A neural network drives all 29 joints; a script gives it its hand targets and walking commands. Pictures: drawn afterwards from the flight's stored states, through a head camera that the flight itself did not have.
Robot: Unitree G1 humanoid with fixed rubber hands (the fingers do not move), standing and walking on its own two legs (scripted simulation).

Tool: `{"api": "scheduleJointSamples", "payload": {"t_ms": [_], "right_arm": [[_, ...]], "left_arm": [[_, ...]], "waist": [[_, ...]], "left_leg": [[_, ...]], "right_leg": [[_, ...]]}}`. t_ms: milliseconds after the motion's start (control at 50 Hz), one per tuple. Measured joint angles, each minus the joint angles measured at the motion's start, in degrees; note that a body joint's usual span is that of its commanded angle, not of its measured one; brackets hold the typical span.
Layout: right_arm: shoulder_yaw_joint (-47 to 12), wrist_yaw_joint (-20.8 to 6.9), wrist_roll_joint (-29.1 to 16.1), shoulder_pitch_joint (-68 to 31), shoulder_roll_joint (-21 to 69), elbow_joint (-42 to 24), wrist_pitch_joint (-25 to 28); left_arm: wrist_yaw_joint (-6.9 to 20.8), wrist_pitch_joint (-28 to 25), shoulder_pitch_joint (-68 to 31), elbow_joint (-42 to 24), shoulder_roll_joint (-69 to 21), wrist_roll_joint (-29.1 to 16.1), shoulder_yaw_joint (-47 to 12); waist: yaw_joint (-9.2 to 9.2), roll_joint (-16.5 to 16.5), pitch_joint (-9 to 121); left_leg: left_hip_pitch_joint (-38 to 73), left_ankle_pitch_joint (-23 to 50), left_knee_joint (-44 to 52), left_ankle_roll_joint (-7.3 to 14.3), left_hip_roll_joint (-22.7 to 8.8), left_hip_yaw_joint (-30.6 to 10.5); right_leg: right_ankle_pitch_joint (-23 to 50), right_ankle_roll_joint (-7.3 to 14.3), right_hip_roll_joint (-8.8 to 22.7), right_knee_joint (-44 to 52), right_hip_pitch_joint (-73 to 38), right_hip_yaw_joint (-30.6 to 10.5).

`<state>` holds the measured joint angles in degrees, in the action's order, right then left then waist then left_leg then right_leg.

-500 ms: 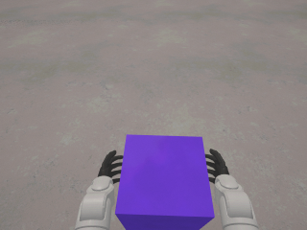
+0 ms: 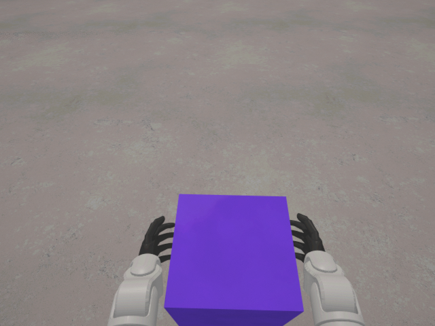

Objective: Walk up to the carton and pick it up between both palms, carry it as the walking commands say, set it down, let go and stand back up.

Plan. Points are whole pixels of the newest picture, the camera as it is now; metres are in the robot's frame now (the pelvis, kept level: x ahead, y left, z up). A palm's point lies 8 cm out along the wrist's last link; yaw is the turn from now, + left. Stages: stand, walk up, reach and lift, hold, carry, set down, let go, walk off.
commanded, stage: carry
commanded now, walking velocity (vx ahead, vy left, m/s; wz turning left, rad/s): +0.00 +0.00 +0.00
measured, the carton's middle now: (230, 267) +0.29 +0.00 -0.06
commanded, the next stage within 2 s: hold in 0.62 s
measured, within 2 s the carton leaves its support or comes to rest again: neither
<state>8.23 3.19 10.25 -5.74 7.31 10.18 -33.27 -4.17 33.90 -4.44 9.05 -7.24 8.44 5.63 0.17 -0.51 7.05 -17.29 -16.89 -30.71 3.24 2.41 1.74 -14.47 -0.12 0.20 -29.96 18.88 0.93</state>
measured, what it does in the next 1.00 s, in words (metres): stands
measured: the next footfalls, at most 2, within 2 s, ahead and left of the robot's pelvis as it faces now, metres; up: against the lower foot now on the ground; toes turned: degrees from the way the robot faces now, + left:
none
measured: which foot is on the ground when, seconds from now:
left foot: down 0.00-1.00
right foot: down 0.00-1.00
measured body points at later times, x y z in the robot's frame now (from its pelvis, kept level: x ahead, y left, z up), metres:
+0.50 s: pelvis +0.01 +0.00 +0.00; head -0.01 +0.00 +0.45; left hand +0.29 +0.15 +0.01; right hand +0.29 -0.15 +0.02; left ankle -0.01 +0.08 -0.73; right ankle +0.01 -0.12 -0.73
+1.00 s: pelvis -0.02 -0.01 +0.01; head -0.04 -0.02 +0.46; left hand +0.25 +0.13 +0.03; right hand +0.26 -0.18 +0.03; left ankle -0.01 +0.08 -0.73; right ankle +0.01 -0.13 -0.73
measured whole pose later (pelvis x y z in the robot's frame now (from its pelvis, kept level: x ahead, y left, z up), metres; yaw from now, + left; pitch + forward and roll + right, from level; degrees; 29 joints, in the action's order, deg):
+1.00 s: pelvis -0.02 -0.01 +0.01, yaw +3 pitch -5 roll +1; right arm 7.4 2.5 10.5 -5.4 7.3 3.5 -41.2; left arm -4.3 41.2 -3.4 2.8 -7.2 8.6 4.0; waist 3.6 0.7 -2.0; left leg -5.9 -12.5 -23.7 2.4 3.9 -1.1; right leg -13.3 0.2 0.0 -26.8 8.2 -2.0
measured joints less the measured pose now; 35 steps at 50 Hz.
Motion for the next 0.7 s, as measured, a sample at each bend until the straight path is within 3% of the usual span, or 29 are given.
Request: {"api": "scheduleJointSamples", "payload": {"t_ms": [540,640,700], "right_arm": [[0.1,0.2,0.0,-0.5,0.0,0.5,0.2],[-0.5,0.5,-1.3,0.0,0.0,-2.5,-2.1],[-1.5,0.5,-2.3,1.7,-0.1,-6.4,-4.4]], "left_arm": [[0.1,-0.5,-0.5,0.8,0.0,0.3,0.3],[-0.2,1.9,0.3,-2.5,0.0,-1.2,0.2],[-0.6,4.2,2.6,-7.0,0.0,-1.8,-1.0]], "waist": [[0.03,-0.2,-0.3],[0.0,0.2,-1.7],[1.6,1.0,-6.0]], "left_leg": [[0.9,-0.8,0.1,0.1,-0.1,-0.1],[2.5,-0.9,0.4,0.1,-0.1,0.0],[7.9,0.5,3.7,0.1,0.4,-0.6]], "right_leg": [[-0.6,0.0,-0.1,0.5,-1.1,0.1],[-0.8,0.0,-0.2,0.6,-2.5,-0.1],[1.7,0.3,-0.4,3.2,-7.9,-1.6]]}}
